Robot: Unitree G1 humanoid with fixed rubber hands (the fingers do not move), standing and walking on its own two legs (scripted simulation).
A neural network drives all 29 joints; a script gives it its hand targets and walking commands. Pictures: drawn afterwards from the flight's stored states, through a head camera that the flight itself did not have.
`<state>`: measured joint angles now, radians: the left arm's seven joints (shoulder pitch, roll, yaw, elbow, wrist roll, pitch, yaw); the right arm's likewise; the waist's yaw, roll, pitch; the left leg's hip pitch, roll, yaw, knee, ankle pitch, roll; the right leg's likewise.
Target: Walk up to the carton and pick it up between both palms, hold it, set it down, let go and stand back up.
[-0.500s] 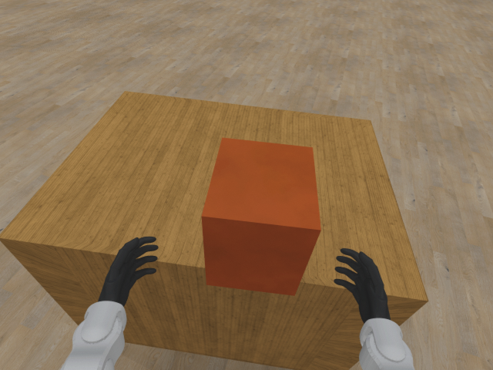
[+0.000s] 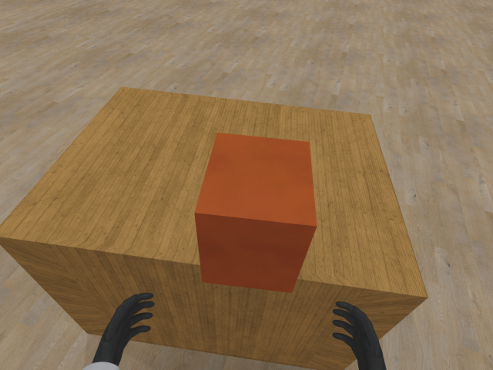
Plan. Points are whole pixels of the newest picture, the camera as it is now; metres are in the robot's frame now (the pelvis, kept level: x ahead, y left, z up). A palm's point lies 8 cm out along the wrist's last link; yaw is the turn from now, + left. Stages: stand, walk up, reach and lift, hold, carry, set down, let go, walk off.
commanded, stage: let go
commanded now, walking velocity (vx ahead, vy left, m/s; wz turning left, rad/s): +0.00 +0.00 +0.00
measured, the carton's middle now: (254, 213) +0.42 +0.00 +0.00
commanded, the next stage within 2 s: stand in 0.82 s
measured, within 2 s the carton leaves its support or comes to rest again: neither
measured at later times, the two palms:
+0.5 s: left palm (107, 357) +0.17 +0.23 -0.08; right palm out of the picture +0.17 -0.23 -0.08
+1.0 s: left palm out of the picture +0.08 +0.25 -0.10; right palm out of the picture +0.08 -0.26 -0.12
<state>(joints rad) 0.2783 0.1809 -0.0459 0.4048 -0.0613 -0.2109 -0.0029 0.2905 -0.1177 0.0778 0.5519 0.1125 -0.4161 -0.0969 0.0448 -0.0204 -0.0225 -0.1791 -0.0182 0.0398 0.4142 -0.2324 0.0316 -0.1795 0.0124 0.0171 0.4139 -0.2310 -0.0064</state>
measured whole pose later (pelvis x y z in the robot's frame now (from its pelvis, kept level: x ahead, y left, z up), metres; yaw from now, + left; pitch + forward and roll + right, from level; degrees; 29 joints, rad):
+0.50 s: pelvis +0.02 +0.00 +0.00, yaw +1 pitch +2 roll +0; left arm 0.27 0.22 0.00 0.41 0.02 0.16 0.01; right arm 0.16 -0.19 0.02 0.85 0.02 -0.29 -0.02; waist -0.01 -0.04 -0.05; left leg -0.22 -0.02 0.02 0.46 -0.28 0.03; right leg -0.22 0.01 0.00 0.46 -0.28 -0.01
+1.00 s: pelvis -0.01 +0.00 -0.01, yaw +2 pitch +0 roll -1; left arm 0.37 0.23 0.02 0.56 0.04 0.01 0.02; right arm 0.25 -0.24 -0.04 0.86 -0.06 -0.01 0.02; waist 0.01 0.00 -0.04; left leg -0.26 -0.01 0.01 0.54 -0.27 0.03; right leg -0.23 0.02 -0.02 0.48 -0.26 -0.01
